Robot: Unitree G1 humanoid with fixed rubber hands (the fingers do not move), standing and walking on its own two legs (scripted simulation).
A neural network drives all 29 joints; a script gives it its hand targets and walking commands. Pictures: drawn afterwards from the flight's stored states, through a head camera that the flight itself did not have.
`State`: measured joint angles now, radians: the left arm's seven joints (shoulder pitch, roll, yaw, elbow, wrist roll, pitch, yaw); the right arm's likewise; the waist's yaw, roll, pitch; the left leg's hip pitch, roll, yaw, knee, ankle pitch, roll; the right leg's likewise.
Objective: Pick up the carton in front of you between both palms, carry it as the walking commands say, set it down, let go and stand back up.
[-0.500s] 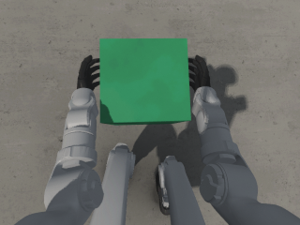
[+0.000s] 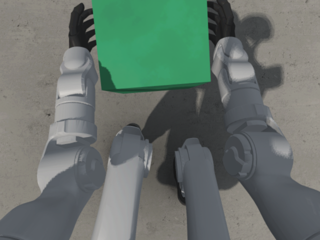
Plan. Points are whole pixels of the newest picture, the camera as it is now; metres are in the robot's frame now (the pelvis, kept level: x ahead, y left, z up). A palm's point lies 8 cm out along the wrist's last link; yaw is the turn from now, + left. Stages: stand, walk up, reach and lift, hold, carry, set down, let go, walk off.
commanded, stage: set down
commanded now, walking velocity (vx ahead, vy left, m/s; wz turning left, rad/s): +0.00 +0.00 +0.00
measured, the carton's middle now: (152, 48) +0.51 +0.09 -0.21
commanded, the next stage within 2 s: none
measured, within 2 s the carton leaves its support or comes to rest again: rests again in 1.36 s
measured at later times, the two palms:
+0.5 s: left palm (89, 50) +0.48 +0.24 -0.20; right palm (209, 45) +0.55 -0.05 -0.21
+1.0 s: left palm (90, 51) +0.48 +0.25 -0.23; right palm (207, 51) +0.54 -0.05 -0.24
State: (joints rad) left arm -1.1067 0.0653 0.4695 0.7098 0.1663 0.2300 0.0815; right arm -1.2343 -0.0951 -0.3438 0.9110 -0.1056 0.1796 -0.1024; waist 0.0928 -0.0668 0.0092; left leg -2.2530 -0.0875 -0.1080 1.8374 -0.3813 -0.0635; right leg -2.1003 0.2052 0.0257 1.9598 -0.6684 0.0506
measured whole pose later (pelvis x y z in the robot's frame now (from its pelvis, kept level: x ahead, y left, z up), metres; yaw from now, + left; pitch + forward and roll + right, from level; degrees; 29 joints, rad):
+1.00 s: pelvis +0.00 -0.01 -0.06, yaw -1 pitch +42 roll +1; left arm -1.30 0.23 0.52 1.01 0.11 0.15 0.00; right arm -1.44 -0.17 -0.17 1.10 -0.09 0.16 -0.10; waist 0.14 -0.04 0.23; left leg -2.34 0.00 -0.04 2.04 -0.44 -0.05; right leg -2.24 0.20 0.02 2.19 -0.68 0.02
